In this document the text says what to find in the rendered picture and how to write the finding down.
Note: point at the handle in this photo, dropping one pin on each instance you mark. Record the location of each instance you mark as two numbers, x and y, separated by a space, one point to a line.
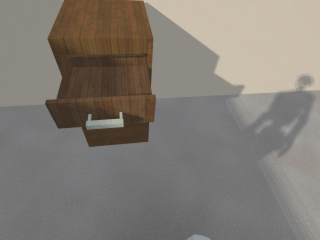
104 124

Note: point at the drawer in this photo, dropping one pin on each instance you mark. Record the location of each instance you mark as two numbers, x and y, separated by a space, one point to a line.
103 86

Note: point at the cabinet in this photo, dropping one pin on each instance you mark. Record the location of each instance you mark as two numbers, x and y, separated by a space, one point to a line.
104 28

